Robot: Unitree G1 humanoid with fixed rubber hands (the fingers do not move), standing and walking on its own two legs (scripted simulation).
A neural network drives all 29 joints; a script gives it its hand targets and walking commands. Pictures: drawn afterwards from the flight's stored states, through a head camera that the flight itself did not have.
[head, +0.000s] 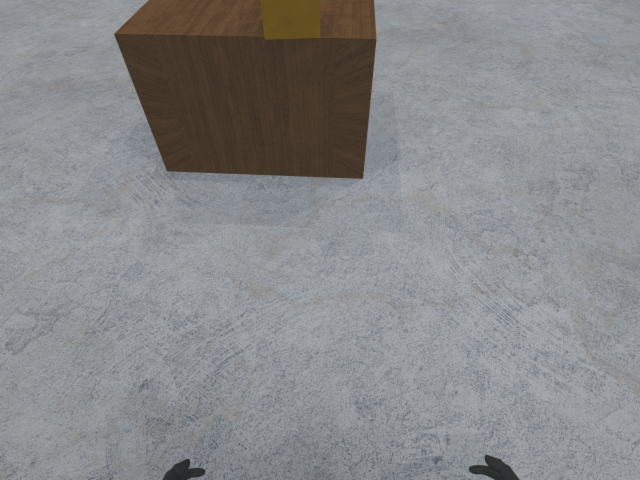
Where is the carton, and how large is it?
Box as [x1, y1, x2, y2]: [260, 0, 319, 39]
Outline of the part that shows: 260,0 265,39 319,37 319,0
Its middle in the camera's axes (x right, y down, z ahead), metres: -0.11 -0.88 +1.38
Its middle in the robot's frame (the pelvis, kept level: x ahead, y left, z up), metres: +1.64 +0.08 +0.02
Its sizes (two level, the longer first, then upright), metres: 0.210 0.200 0.250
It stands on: a pedestal, 0.65 m high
